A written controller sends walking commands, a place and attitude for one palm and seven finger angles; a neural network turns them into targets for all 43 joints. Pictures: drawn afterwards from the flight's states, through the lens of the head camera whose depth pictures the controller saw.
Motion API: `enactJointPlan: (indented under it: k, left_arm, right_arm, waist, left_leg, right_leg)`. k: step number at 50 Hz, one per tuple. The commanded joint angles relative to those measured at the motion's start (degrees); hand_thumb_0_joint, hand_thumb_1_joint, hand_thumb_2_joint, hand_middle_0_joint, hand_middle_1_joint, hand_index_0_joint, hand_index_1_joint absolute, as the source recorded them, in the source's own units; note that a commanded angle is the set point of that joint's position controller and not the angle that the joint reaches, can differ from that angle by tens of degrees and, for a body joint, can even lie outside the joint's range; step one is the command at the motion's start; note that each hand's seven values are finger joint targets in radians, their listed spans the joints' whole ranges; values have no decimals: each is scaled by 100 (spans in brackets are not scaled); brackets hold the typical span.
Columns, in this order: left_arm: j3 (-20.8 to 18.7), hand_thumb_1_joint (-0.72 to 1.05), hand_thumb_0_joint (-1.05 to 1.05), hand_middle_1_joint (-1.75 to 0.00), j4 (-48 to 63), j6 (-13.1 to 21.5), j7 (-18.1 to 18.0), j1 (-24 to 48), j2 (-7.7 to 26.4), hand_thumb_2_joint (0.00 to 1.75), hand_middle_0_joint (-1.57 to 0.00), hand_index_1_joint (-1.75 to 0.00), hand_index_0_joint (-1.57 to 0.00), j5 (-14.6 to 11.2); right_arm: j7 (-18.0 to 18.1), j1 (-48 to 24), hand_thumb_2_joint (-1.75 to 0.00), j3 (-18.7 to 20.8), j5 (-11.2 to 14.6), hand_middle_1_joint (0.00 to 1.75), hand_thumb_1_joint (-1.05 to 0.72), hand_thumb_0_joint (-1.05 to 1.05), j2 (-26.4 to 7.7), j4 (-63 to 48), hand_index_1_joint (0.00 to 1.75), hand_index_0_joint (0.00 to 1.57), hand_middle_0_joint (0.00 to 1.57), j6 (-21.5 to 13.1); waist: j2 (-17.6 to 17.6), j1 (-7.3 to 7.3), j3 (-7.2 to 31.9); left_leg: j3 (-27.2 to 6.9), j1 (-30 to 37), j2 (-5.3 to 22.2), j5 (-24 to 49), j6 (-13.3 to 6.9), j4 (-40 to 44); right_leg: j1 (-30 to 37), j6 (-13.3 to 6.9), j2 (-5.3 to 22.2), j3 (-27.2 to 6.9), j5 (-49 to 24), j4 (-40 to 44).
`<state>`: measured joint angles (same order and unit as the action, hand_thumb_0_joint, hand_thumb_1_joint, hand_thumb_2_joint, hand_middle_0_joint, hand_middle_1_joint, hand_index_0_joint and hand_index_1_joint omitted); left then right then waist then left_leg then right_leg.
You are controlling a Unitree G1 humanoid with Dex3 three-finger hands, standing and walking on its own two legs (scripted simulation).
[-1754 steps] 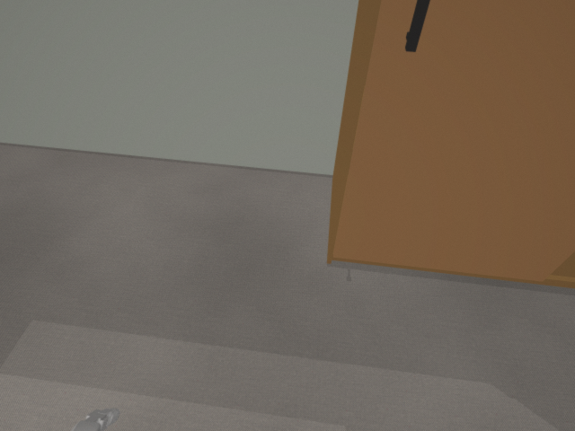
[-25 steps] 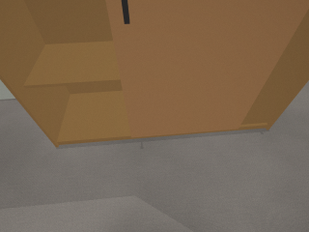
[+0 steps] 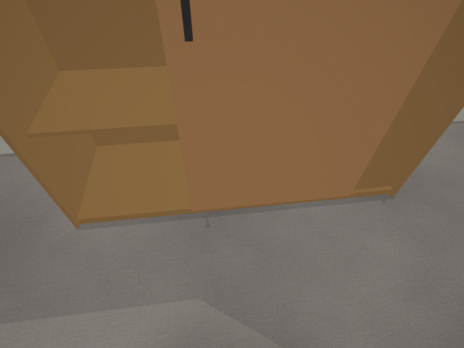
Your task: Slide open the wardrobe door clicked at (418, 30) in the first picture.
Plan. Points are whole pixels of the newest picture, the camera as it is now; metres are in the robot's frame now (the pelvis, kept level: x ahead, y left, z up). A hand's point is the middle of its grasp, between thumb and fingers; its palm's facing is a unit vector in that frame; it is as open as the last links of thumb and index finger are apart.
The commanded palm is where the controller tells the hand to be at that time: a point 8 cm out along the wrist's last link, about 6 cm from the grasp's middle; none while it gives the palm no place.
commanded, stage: look to check the result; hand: left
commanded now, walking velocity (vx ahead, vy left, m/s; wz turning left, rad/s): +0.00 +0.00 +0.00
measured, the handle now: out of the picture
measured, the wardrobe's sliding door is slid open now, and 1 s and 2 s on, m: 0.56 0.56 0.56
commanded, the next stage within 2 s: stand and wait in 0.54 s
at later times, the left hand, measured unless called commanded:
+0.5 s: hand out of the picture -0.01 +0.17 -0.18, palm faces -0.02 -0.98 -0.17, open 7.3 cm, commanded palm none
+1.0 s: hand out of the picture -0.01 +0.18 -0.18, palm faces -0.03 -0.98 -0.19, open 7.3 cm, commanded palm none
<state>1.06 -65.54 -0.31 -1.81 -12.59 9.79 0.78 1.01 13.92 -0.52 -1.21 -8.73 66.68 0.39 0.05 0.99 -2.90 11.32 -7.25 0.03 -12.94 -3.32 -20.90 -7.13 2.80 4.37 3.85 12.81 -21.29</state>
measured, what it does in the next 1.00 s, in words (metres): stands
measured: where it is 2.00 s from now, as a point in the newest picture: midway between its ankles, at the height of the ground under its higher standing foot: outside the picture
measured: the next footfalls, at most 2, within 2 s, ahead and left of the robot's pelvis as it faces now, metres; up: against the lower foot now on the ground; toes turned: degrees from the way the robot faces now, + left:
none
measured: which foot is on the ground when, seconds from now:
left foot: down 0.00-1.00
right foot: down 0.00-1.00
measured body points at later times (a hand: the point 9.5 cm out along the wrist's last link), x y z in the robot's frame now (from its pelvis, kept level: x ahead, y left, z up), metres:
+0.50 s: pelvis -0.01 +0.01 +0.00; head +0.01 +0.01 +0.45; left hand -0.01 +0.23 -0.17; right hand -0.01 -0.21 -0.16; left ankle -0.01 +0.07 -0.74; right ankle -0.02 -0.15 -0.74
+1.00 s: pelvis -0.02 +0.01 +0.00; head +0.00 +0.01 +0.45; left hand -0.01 +0.23 -0.16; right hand -0.02 -0.22 -0.16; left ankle -0.01 +0.07 -0.74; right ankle -0.02 -0.15 -0.74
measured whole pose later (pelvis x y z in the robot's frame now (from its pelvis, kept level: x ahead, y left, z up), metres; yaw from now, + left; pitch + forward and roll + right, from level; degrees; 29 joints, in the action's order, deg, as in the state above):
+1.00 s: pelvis -0.02 +0.01 +0.00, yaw +0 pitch -2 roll +0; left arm 0.8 -65.9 -0.5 -1.9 -13.2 8.9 1.1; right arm 1.2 14.1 0.2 -1.0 -8.7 66.2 0.1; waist -0.1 1.0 -3.7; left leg 11.9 -8.1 -0.5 -11.8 -4.1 -20.9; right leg -8.5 3.2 4.9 3.1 11.7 -22.1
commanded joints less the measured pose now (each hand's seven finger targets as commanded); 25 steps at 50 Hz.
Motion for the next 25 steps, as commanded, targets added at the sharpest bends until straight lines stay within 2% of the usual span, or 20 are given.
enactJointPlan:
  k: [1, 4, 6, 10, 16, 20, 21, 25]
  left_arm:
    - [-122, 90, 0, -30, 116, 75, -43, -375, 581, 90, -20, -30, -20, 20]
    - [-118, 90, 0, -30, 84, 66, -46, -429, 531, 90, -20, -30, -20, 19]
    - [-123, 90, 0, -30, 74, 71, -52, -473, 548, 90, -20, -30, -20, 21]
    - [-107, 90, 0, -30, 26, 51, -54, -501, 468, 90, -20, -30, -20, 27]
    - [-119, 90, 0, -30, 25, 53, -55, -582, 466, 90, -20, -30, -20, 38]
    - [-121, 90, 0, -30, 13, 43, -52, -559, 432, 90, -20, -30, -20, 41]
    - [-124, 90, 0, -30, 21, 56, -53, -583, 471, 90, -20, -30, -20, 45]
    - [-121, 90, 0, -30, 18, 43, -51, -537, 429, 90, -20, -30, -20, 42]
  right_arm:
    - [36, 314, -90, 137, 31, 30, -90, 0, -665, -163, 30, 20, 20, -88]
    - [50, 350, -90, 136, 22, 30, -90, 0, -628, -137, 30, 20, 20, -100]
    - [53, 384, -90, 142, 39, 30, -90, 0, -633, -144, 30, 20, 20, -97]
    - [63, 392, -90, 145, 29, 30, -90, 0, -601, -131, 30, 20, 20, -89]
    - [63, 414, -90, 157, 44, 30, -90, 0, -604, -158, 30, 20, 20, -97]
    - [70, 396, -90, 159, 29, 30, -90, 0, -593, -146, 30, 20, 20, -107]
    - [63, 403, -90, 171, 44, 30, -90, 0, -609, -173, 30, 20, 20, -104]
    - [70, 394, -90, 165, 29, 30, -90, 0, -601, -167, 30, 20, 20, -107]
  waist:
    - [-56, -34, 27]
    - [59, -24, 41]
    - [-27, -25, 102]
    - [-24, -7, -98]
    - [-54, -20, -36]
    - [89, -15, -114]
    - [-14, -21, -15]
    - [2, -14, -116]
  left_leg:
    - [-835, 97, 813, 1127, 141, 452]
    - [-817, 131, 811, 1160, 136, 458]
    - [-829, 167, 821, 1248, 124, 412]
    - [-833, 86, 818, 911, 126, 512]
    - [-838, 76, 816, 872, 111, 491]
    - [-847, 33, 816, 763, 123, 563]
    - [-847, 74, 815, 838, 110, 500]
    - [-866, 29, 824, 758, 124, 572]
  right_leg:
    - [-226, -250, 334, -336, -716, 252]
    - [-246, -250, 336, -342, -733, 224]
    - [-232, -250, 327, -343, -775, 202]
    - [-367, -245, 321, -342, -582, 227]
    - [-355, -234, 309, -342, -568, 201]
    - [-405, -237, 315, -341, -515, 184]
    - [-370, -235, 312, -353, -565, 196]
    - [-421, -235, 305, -343, -513, 167]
